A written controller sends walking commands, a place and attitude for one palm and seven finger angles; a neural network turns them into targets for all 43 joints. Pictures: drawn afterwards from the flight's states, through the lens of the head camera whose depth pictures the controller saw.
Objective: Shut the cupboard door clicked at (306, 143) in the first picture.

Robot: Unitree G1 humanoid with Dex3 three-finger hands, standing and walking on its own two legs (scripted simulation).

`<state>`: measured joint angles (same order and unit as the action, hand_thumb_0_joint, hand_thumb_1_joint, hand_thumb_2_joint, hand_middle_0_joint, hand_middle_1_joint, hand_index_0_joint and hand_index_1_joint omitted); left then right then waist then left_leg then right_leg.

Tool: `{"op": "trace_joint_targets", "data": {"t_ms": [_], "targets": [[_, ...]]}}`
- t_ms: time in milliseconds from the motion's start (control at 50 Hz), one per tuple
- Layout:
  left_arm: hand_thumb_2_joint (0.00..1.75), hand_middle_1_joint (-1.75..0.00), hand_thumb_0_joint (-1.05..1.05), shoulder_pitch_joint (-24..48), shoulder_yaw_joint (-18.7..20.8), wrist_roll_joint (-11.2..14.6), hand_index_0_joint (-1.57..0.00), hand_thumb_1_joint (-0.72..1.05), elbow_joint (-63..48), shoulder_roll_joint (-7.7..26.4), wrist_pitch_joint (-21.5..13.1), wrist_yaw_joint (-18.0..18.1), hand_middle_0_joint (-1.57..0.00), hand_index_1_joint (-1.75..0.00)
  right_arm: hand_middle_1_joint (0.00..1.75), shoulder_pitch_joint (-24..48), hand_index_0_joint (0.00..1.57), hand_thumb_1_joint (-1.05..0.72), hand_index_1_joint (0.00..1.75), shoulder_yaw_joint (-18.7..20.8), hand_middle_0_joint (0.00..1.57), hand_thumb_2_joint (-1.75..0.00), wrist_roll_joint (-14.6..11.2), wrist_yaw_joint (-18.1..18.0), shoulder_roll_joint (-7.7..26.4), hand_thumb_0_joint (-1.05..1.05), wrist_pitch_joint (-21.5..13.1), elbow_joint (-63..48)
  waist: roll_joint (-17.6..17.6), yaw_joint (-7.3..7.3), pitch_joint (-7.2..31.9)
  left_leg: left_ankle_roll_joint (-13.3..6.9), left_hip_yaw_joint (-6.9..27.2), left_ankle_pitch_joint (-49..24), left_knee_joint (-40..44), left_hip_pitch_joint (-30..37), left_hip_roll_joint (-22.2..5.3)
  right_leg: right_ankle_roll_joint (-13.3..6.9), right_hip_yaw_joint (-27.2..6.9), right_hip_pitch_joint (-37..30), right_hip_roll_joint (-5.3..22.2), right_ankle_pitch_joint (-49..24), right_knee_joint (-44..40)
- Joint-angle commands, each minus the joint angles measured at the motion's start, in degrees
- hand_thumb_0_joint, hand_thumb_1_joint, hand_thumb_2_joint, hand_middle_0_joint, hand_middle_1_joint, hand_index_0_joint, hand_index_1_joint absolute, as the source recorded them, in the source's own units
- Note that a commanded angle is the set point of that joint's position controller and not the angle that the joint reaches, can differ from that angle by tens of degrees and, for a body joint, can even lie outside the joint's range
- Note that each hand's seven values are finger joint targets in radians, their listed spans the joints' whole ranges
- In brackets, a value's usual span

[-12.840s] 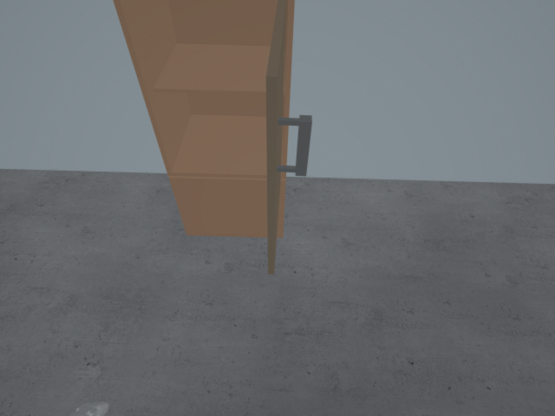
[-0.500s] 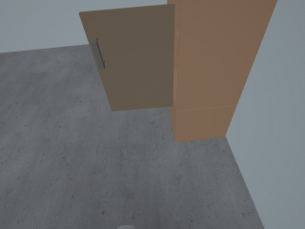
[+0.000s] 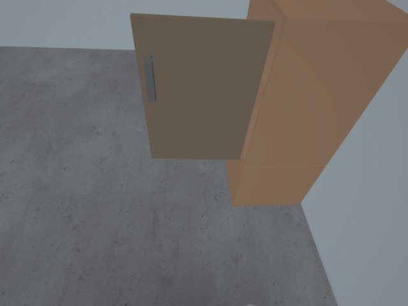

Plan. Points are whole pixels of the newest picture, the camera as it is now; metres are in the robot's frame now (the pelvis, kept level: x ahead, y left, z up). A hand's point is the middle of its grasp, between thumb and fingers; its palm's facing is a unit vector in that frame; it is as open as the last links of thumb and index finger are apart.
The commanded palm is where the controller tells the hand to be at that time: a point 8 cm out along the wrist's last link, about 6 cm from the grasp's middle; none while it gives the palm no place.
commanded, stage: take the last steps up to it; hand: left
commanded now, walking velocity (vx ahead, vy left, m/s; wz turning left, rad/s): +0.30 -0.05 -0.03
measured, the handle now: (151, 78) +0.72 +0.23 +0.05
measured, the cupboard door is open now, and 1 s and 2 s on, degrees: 88 88 88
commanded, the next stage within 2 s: come to a stop and stand still in 0.40 s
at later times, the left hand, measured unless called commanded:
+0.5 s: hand (163, 255) +0.27 +0.12 -0.17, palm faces +0.05 -0.97 -0.22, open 7.2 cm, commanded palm none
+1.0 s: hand (157, 281) +0.21 +0.12 -0.18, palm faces +0.06 -0.96 -0.26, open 7.4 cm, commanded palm none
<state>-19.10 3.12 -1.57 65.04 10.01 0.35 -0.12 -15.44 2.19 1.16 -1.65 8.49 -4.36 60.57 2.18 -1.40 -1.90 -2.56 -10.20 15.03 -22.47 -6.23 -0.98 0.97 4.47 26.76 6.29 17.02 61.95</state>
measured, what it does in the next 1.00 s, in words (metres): walks ahead: right foot, then left foot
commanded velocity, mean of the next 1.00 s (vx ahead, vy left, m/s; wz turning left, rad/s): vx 0.02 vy -0.02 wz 0.00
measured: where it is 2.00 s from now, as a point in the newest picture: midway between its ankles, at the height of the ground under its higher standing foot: outside the picture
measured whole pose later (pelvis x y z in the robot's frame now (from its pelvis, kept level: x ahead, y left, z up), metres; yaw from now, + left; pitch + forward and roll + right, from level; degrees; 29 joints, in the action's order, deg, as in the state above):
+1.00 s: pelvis +0.21 -0.07 -0.01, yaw -2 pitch -1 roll +1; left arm -15.6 1.6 -1.0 60.5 9.6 1.3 2.5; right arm -4.6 1.8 0.5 -1.3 7.6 1.1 58.2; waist -0.7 -2.8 -4.4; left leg 1.0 -4.7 9.7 -30.0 -19.0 -2.8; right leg 0.8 2.5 13.2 1.9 18.4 33.7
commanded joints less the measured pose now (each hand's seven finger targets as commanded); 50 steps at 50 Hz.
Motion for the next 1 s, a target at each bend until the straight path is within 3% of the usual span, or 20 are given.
{"op": "trace_joint_targets", "data": {"t_ms": [0,100,200,240,280,300,320,340,380,460,580,640,680,740,820,880,920,940,960,980], "targets": [[0.9,-0.3,0.0,2.0,0.5,0.1,-0.2,0.9,-4.7,1.2,-0.9,-0.5,-0.2,-0.3,0.3,-8.3,0.2,-0.9,0.3,0.5,0.2,-0.9,-0.4,-0.4,5.5,0.0,-0.5,1.1,-7.7,0.93,-4.8,-5.9,11.2,-17.9,13.2,3.2,-15.6,0.8,-2.1,11.0,1.7,-5.2,0.6],[0.9,-0.3,0.0,10.5,0.4,0.3,-0.2,0.9,-8.3,1.6,-0.7,-0.9,-0.2,-0.3,0.3,-11.1,0.2,-0.9,0.3,0.8,0.2,-0.9,-0.1,-0.4,5.6,0.0,-0.4,2.4,-7.7,2.0,-7.3,-6.4,9.1,-21.1,12.9,5.5,-15.5,0.8,-0.6,13.2,1.6,-7.9,-9.4],[0.9,-0.3,0.0,16.7,0.2,0.5,-0.2,0.9,-11.1,1.5,-1.3,-1.0,-0.2,-0.3,0.3,-13.0,0.2,-0.9,0.3,1.3,0.2,-0.9,0.6,-0.3,6.4,0.0,0.2,3.8,-8.2,3.78,-7.9,-5.6,7.5,-26.5,9.5,5.4,-16.1,-1.4,1.3,5.6,-0.6,-6.5,-22.3],[0.9,-0.3,0.0,13.6,0.5,0.5,-0.2,0.9,-10.7,2.5,-1.8,-0.8,-0.2,-0.3,0.3,-12.7,0.2,-0.9,0.3,1.4,0.2,-0.9,0.6,-0.3,7.0,0.0,0.6,4.2,-6.7,2.12,-5.9,-5.1,7.0,-34.3,4.0,5.0,-15.8,-2.8,3.0,-1.9,-3.1,-4.4,-26.1],[0.9,-0.3,0.0,0.9,1.2,0.2,-0.2,0.9,-6.4,4.8,-3.0,-0.5,-0.2,-0.3,0.3,-11.7,0.2,-0.9,0.3,1.4,0.2,-0.9,-0.1,-0.1,7.3,0.0,0.7,4.3,-4.8,-3.33,1.6,-2.3,4.0,-37.9,-11.0,1.6,-12.1,-3.7,4.5,-19.9,-5.5,-10.5,-32.6],[0.9,-0.3,0.0,-7.1,2.4,-0.2,-0.2,0.9,-3.9,9.6,-4.0,0.1,-0.2,-0.3,0.3,-12.3,0.2,-0.9,0.3,1.2,0.2,-0.9,-0.7,0.4,5.7,0.0,0.6,3.7,2.1,-6.32,8.6,0.3,1.4,-23.3,-26.2,-9.5,-8.1,-7.0,-6.4,-35.1,4.4,-17.6,-33.4],[0.9,-0.3,0.0,-12.2,3.6,0.4,-0.2,0.9,-2.8,15.4,-4.2,0.5,-0.2,-0.3,0.3,-14.4,0.2,-0.9,0.3,0.7,0.2,-0.9,-1.3,0.5,2.7,0.0,0.4,1.9,12.7,-5.56,15.0,2.5,1.9,17.6,-45.3,-21.1,0.6,-14.5,-27.6,-43.1,19.9,-31.4,-38.7],[0.9,-0.3,0.0,-9.2,3.4,1.3,-0.2,0.9,-3.5,14.7,-3.9,0.8,-0.2,-0.3,0.3,-11.2,0.2,-0.9,0.3,1.0,0.2,-0.9,-1.6,0.2,4.3,0.0,1.3,1.1,8.3,-5.4,13.9,1.3,9.3,19.5,-52.6,-21.3,-1.2,-16.7,-28.0,-35.9,20.7,-26.9,-42.8],[0.9,-0.3,0.0,1.2,2.1,1.2,-0.2,0.9,-6.2,9.4,-3.4,1.3,-0.2,-0.3,0.3,-5.9,0.2,-0.9,0.3,1.1,0.2,-0.9,-0.6,0.6,3.0,0.0,1.7,0.3,1.2,-2.19,3.0,1.2,11.3,10.9,-53.8,-24.9,-5.2,-14.8,-20.6,-21.9,16.2,-12.9,-46.2],[0.9,-0.3,0.0,6.2,0.7,0.3,-0.2,0.9,-6.8,4.2,-4.1,1.7,-0.2,-0.3,0.3,-9.9,0.2,-0.9,0.3,0.6,0.2,-0.9,0.2,1.0,0.2,0.0,3.5,1.5,3.6,3.49,1.9,3.1,8.4,7.1,-38.3,-15.9,-6.0,-10.8,-6.5,-9.4,10.1,-17.1,-48.7],[0.9,-0.3,0.0,5.0,0.0,0.5,-0.2,0.9,-5.5,5.7,-3.0,1.8,-0.2,-0.3,0.3,-3.8,0.2,-0.9,0.3,-1.0,0.2,-0.9,-0.6,0.6,0.2,0.0,3.8,0.5,2.6,1.67,2.1,4.9,6.9,1.6,-17.2,-10.2,-2.9,-10.3,-4.8,-12.7,8.0,-30.9,-44.6],[0.9,-0.3,0.0,5.5,0.1,0.9,-0.2,0.9,-5.0,6.7,-1.8,2.2,-0.2,-0.3,0.3,-3.3,0.2,-0.9,0.3,-0.3,0.2,-0.9,-0.9,0.3,2.5,0.0,4.1,0.7,4.1,2.63,2.3,4.8,7.4,-9.1,-4.2,-2.6,-3.2,-7.4,-3.8,-11.5,6.7,-26.6,-39.0],[0.9,-0.3,0.0,2.6,-0.1,1.1,-0.2,0.9,-5.5,4.5,-0.8,2.5,-0.2,-0.3,0.3,-1.3,0.2,-0.9,0.3,0.4,0.2,-0.9,-0.5,0.0,7.0,0.0,3.6,-0.8,-6.4,1.13,1.3,1.1,14.1,-29.6,-1.1,-0.8,-10.8,-2.7,-1.9,-9.2,1.2,-14.0,-34.5],[0.9,-0.3,0.0,0.9,-0.5,1.1,-0.2,0.9,-5.3,4.4,0.6,2.5,-0.2,-0.3,0.3,3.5,0.2,-0.9,0.3,0.7,0.2,-0.9,-0.6,-0.7,8.7,0.0,4.1,-2.5,-16.0,0.11,0.5,-4.9,19.0,-31.6,5.8,-7.1,-16.0,-0.1,0.1,-13.3,-2.6,6.4,-25.4],[0.9,-0.3,0.0,-1.3,-0.2,0.8,-0.2,0.9,-5.2,3.8,1.3,2.4,-0.2,-0.3,0.3,6.7,0.2,-0.9,0.3,1.7,0.2,-0.9,-0.2,-1.1,10.1,0.0,4.7,-4.1,-10.9,0.1,4.5,-8.4,18.8,-34.7,2.9,-1.4,-17.5,0.0,-3.1,-7.4,-3.2,12.2,-15.6],[0.9,-0.3,0.0,-1.3,-0.2,0.7,-0.2,0.9,-5.8,3.0,1.0,2.3,-0.2,-0.3,0.3,6.9,0.2,-0.9,0.3,2.4,0.2,-0.9,-0.2,-0.8,10.5,0.0,5.0,-4.2,-9.9,0.63,6.1,-7.9,16.9,-34.1,1.3,-0.9,-16.6,0.3,-2.3,-8.6,-3.5,10.3,-19.1],[0.9,-0.3,0.0,-3.4,-0.2,0.6,-0.2,0.9,-5.2,2.8,0.7,2.4,-0.2,-0.3,0.3,7.4,0.2,-0.9,0.3,2.6,0.2,-0.9,-0.4,-0.5,10.0,0.0,5.3,-4.1,-9.2,-0.14,6.9,-5.8,15.1,-27.4,-0.7,-2.8,-14.3,0.4,-1.5,-13.1,-3.8,3.4,-27.7],[0.9,-0.3,0.0,-4.5,-0.4,0.5,-0.2,0.9,-4.9,3.6,0.2,2.4,-0.2,-0.3,0.3,7.5,0.2,-0.9,0.3,2.4,0.2,-0.9,-0.8,-0.3,9.0,0.0,5.2,-4.1,-6.0,-0.68,6.5,-3.6,14.4,-21.7,-3.2,-5.1,-11.7,0.2,-2.8,-16.4,-3.4,-3.5,-35.8],[0.9,-0.3,0.0,-5.9,-1.5,-0.1,-0.2,0.9,-6.5,4.3,-0.6,4.1,-0.2,-0.3,0.3,8.1,0.2,-0.9,0.3,2.8,0.2,-0.9,-2.0,-0.4,11.2,0.0,4.0,-7.8,1.1,-0.8,6.2,0.5,10.1,-25.6,-14.6,-1.5,-10.5,0.6,-8.8,-10.7,0.8,-16.9,-44.9],[0.9,-0.3,0.0,-0.3,-0.8,-0.5,-0.2,0.9,-10.9,8.1,-0.9,3.9,-0.2,-0.3,0.3,4.0,0.2,-0.9,0.3,2.4,0.2,-0.9,-1.3,1.1,6.5,0.0,4.6,-9.8,6.6,2.91,5.0,2.4,6.9,0.0,-16.3,-11.1,-2.4,-3.3,-14.4,-11.8,6.0,-15.1,-42.0]]}}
